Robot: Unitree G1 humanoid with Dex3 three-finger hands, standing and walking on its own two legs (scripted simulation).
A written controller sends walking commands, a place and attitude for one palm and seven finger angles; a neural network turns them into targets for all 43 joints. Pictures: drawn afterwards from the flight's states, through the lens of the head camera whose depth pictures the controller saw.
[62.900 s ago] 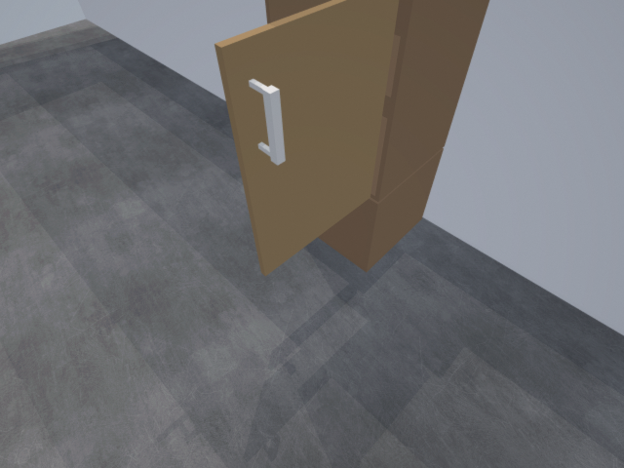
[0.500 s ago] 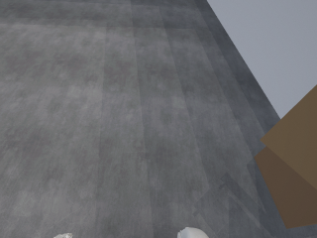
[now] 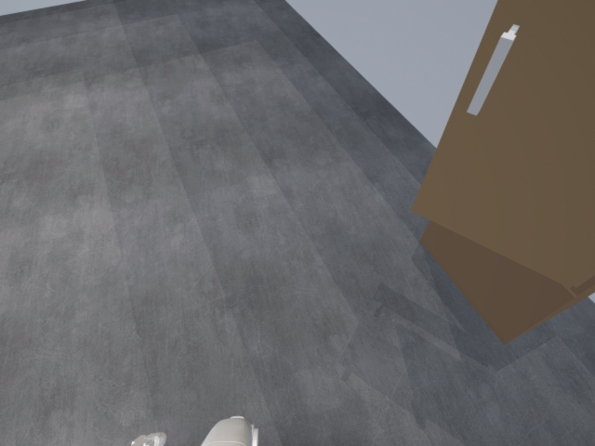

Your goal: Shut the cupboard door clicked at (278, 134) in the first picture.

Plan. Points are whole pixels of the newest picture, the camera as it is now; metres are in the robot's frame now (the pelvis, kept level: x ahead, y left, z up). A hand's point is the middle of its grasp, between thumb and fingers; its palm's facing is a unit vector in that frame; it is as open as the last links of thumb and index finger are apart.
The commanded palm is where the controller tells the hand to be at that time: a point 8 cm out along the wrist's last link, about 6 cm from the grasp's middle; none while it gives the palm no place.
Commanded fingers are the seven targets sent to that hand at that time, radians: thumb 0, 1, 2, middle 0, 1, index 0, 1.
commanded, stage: turn to face it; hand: left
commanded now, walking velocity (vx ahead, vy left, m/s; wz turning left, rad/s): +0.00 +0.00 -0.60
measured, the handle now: (492, 71) +0.69 -0.31 +0.11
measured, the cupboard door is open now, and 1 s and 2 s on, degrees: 30 30 30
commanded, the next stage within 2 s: take the last steps up to it in 0.88 s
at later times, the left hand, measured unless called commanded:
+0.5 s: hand (169, 416) +0.18 +0.21 -0.16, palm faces -0.29 -0.93 -0.23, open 7.4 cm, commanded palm none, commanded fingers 0.00 0.90 0.90 -0.20 -0.30 -0.20 -0.30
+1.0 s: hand (213, 412) +0.19 +0.15 -0.18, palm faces -0.44 -0.88 -0.17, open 7.4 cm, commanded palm none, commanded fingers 0.00 0.90 0.90 -0.20 -0.30 -0.20 -0.30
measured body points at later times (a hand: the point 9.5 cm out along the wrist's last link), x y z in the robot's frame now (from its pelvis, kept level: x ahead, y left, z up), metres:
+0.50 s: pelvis +0.02 +0.04 +0.00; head +0.07 +0.03 +0.45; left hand +0.19 +0.26 -0.14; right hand -0.01 -0.22 -0.14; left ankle +0.02 +0.14 -0.74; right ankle -0.05 -0.10 -0.68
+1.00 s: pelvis +0.05 +0.02 -0.01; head +0.08 +0.02 +0.44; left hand +0.21 +0.20 -0.17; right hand -0.01 -0.24 -0.14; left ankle +0.10 +0.11 -0.74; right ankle -0.03 -0.09 -0.74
